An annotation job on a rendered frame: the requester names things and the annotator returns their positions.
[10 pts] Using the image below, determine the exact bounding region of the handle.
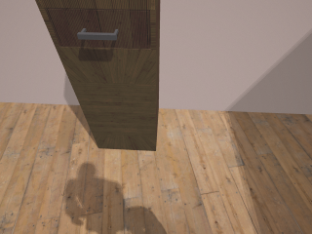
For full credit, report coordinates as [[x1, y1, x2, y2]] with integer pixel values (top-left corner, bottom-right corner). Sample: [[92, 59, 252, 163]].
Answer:
[[77, 28, 119, 41]]

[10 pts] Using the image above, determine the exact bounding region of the drawer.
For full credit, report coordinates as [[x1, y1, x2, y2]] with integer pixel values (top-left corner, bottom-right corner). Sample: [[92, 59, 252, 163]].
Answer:
[[46, 7, 151, 49]]

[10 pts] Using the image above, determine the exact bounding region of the cabinet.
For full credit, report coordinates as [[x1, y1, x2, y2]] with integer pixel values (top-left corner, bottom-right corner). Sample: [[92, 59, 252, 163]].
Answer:
[[35, 0, 161, 151]]

